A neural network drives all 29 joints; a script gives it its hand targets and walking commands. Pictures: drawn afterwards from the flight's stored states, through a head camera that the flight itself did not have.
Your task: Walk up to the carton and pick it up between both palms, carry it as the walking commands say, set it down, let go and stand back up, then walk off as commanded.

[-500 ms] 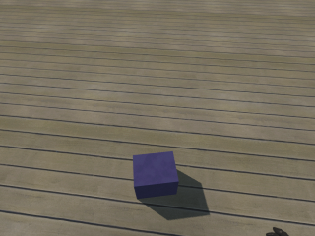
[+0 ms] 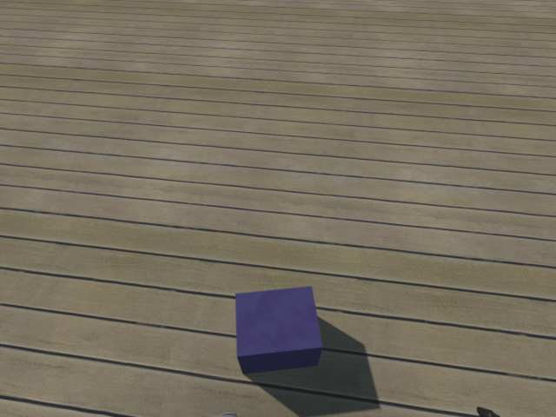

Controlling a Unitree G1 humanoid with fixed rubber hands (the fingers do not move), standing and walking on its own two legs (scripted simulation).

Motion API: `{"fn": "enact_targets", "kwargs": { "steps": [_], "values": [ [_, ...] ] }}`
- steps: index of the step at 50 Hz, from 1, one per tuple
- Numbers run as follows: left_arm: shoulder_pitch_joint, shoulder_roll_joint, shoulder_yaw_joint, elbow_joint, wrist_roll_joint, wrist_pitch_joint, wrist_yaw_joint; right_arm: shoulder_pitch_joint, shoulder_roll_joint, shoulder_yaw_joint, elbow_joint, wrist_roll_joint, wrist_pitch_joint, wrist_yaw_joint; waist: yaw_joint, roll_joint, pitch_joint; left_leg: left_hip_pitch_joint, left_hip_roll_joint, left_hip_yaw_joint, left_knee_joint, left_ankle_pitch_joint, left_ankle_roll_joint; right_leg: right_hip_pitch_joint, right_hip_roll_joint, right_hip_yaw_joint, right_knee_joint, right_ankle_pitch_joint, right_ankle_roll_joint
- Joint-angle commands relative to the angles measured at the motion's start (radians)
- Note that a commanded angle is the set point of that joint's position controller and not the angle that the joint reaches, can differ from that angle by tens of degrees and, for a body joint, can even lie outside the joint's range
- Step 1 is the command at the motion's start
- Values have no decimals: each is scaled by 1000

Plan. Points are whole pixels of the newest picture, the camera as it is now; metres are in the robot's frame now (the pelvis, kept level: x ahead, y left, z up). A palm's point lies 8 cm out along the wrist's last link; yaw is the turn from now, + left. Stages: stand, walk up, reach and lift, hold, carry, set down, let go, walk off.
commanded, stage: walk up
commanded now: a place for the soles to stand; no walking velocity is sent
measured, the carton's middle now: (277, 330) +0.48 +0.02 -0.65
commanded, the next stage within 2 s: none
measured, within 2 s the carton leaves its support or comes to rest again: neither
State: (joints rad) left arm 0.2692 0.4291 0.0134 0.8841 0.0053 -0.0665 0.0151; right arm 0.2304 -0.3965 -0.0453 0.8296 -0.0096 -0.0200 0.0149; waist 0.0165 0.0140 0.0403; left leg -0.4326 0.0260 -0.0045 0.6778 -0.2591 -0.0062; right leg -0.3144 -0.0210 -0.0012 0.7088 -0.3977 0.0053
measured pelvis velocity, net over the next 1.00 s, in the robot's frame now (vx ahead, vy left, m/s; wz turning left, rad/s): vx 0.07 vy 0.02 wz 0.02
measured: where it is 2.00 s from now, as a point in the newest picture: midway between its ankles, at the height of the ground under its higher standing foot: outside the picture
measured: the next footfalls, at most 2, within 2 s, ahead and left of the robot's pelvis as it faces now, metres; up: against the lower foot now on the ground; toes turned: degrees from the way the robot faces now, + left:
right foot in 1.00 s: +0.13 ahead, -0.10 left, +0.00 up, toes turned +1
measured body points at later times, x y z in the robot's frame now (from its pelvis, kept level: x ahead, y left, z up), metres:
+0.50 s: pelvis +0.01 +0.00 +0.02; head +0.03 -0.01 +0.47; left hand +0.09 +0.33 -0.10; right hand +0.08 -0.32 -0.11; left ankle +0.06 +0.14 -0.72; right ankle -0.02 -0.13 -0.72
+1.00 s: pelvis +0.07 +0.02 +0.01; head +0.09 +0.02 +0.46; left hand +0.15 +0.35 -0.10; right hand +0.17 -0.30 -0.10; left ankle +0.08 +0.15 -0.72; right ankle +0.09 -0.10 -0.72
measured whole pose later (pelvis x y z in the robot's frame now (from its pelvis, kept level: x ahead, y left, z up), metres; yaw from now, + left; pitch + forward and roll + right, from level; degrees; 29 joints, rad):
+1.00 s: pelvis +0.07 +0.02 +0.01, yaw +1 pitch -1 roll +1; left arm 0.18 0.42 0.01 0.94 0.02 -0.03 -0.01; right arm 0.18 -0.41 -0.05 0.95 -0.01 -0.04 0.01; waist 0.02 -0.02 0.05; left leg -0.25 -0.01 0.00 0.54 -0.27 0.01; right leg -0.28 -0.04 0.00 0.58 -0.32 -0.02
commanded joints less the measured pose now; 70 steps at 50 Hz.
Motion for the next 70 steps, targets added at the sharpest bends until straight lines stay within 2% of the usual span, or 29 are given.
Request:
{"fn": "enact_targets", "kwargs": {
  "steps": [1, 4, 8, 11, 15, 16, 19, 26, 27, 28, 30, 32, 34, 36, 37, 38, 39, 40, 43, 45, 46, 49, 51, 52, 54, 56, 58, 62, 70],
  "values": [
    [-43, 194, 39, -19, 0, -12, 9, -85, -166, -32, -12, 12, -17, -11, -33, -45, -124, 243, 89, -98, -105, 190, 71, -17, -91, 153, -180, 348, -68],
    [-29, 162, 38, 26, -4, 0, 10, -97, -167, -29, 21, 10, -22, -16, -7, -7, -148, 222, 114, -113, -86, 297, 99, 61, -59, 110, -171, 358, -58],
    [-90, 169, 24, 61, 0, 11, 8, -129, -172, -23, 55, 8, -12, -18, -11, 15, -97, 216, 103, -110, -145, 175, 86, 23, -78, 128, -227, 267, -63],
    [-112, 161, 22, 85, -1, 13, 6, -139, -172, -24, 72, 9, -10, -15, -21, -56, -91, 232, 99, -120, -163, 107, 83, 14, -78, 140, -274, 208, -51],
    [-142, 160, 26, 118, 0, 16, 2, -153, -163, -21, 100, 6, -11, -12, -25, 37, -107, 275, 105, -107, -195, 145, 64, 35, -79, 136, -298, 231, -42],
    [-159, 173, 26, 122, 3, 14, 1, -150, -158, -15, 108, 8, -8, -14, -29, -29, -112, 274, 100, -115, -189, 147, 69, 39, -74, 122, -302, 216, -42],
    [-163, 163, 23, 137, 0, 14, 0, -171, -156, -17, 140, 3, -6, -13, -24, 19, -100, 284, 92, -89, -206, 165, 63, 36, -91, 144, -346, 241, -46],
    [-187, 142, 14, 172, -4, 24, -4, -179, -166, -7, 164, 8, -11, -11, -21, -15, -91, 298, 114, -116, -279, 169, 52, 84, -74, 115, -377, 230, -32],
    [-152, 195, 52, 145, 16, 11, -13, -115, -217, -31, 155, 9, -10, 7, -11, -4, -158, 264, 48, -92, -259, -151, 78, 181, -64, 99, -374, -55, -70],
    [-130, 215, 57, 141, 25, 13, -16, -110, -215, -34, 143, -7, -5, 10, 0, -40, -81, 131, 29, -70, -208, -254, 81, 180, -99, 170, -410, -240, -103],
    [-81, 247, 66, 140, 32, 13, -13, -165, -196, -30, 110, -16, -2, 19, 37, -82, 13, -66, -34, 16, -77, -195, 56, 232, -204, 305, -483, -370, -166],
    [-70, 259, 85, 122, 35, 7, -8, -164, -168, -23, 91, -23, -11, 15, 50, -182, 69, -181, -1, 5, 38, -151, 39, 302, -292, 339, -472, -100, -216],
    [-79, 254, 83, 92, 42, 5, -14, -124, -173, -32, 86, -21, -27, 16, 14, -162, -31, -78, 7, -1, -41, -192, 42, 326, -289, 267, -380, 241, -230],
    [-150, 229, 74, 49, 27, 10, -20, 3, -174, -34, 130, -11, -39, 12, -61, -169, -91, 186, -48, 51, -205, -29, 49, 188, -195, 107, -215, 336, -147],
    [-152, 186, 53, 41, 18, 10, -20, 83, -211, -55, 147, -25, -48, -1, -99, -67, -133, 377, -10, -21, -256, 15, 63, 83, -140, 23, -74, 341, -100],
    [-145, 130, 42, 27, -1, 13, -18, 135, -309, -79, 160, -40, -52, -9, -99, 207, -109, 483, 202, -424, -361, 30, 156, -185, 7, -63, 218, 130, -31],
    [-132, 167, 60, 17, 8, 31, -12, 118, -345, -86, 149, -19, -51, -11, -68, 102, -55, 425, 311, -606, -394, 9, 254, -285, 15, 15, 300, -154, -17],
    [-120, 192, 65, 14, 6, 38, -8, 99, -319, -85, 133, -9, -51, -12, -52, 20, -17, 338, 301, -554, -376, 2, 268, -238, -32, 64, 317, -143, -20],
    [-53, 166, 77, 20, 6, 35, -25, -1, -257, -60, 93, -16, -46, -17, -34, 117, 22, 303, 210, -351, -370, 97, 224, -170, -44, 38, 144, -98, -7],
    [-94, 150, 65, 17, 15, 32, -22, 16, -262, -61, 89, -20, -36, -23, -48, 111, 28, 254, 203, -260, -320, 386, 230, -86, -30, -3, 37, -83, 5],
    [-70, 150, 77, 33, 10, 32, -22, -1, -259, -59, 93, -12, -32, -21, -32, 119, 12, 207, 207, -261, -314, 344, 228, -12, -19, 2, 3, -80, -7],
    [-37, 119, 67, 51, 17, 28, -9, -87, -208, -27, 72, 3, -16, -20, 30, 74, -42, 139, 144, -179, -175, 368, 131, 197, 10, -21, -318, 175, -33],
    [-63, 217, 75, 41, 36, 6, 3, -81, -125, -3, 36, 27, -14, -21, -5, -107, -113, 77, 0, -71, -42, 108, 29, 239, -273, 327, -441, 381, -118],
    [-162, 238, 68, 41, 22, 11, -6, -74, -136, -9, 69, 28, -2, -29, -26, -161, -71, 155, -31, -50, -57, -162, 20, 122, -311, 290, -387, 359, -184],
    [-226, 189, 49, 34, 17, 24, -11, -49, -153, -6, 97, 16, -14, -29, -54, -126, -57, 216, 0, -41, -186, -12, 12, 92, -214, 173, -314, 370, -136],
    [-213, 150, 51, 44, 0, 32, -15, -48, -190, -12, 122, 4, -28, -28, -23, -83, -98, 261, 61, -97, -224, 269, 39, 133, -133, 96, -261, 410, -72],
    [-173, 148, 57, 61, -3, 36, -15, -81, -201, -21, 123, 14, -34, -26, -11, -58, -153, 267, 83, -125, -208, 336, 51, 194, -108, 67, -264, 384, -53],
    [-190, 142, 46, 79, 3, 46, -13, -103, -190, -16, 127, 15, -30, -36, -4, -29, -130, 231, 72, -108, -223, 327, 46, 224, -117, 71, -260, 442, -63],
    [-252, 155, 46, 113, 7, 51, -13, -99, -188, -18, 143, 2, -23, -31, -8, -40, -103, 201, 66, -120, -253, 183, 46, 167, -116, 91, -311, 250, -61]
  ]
}}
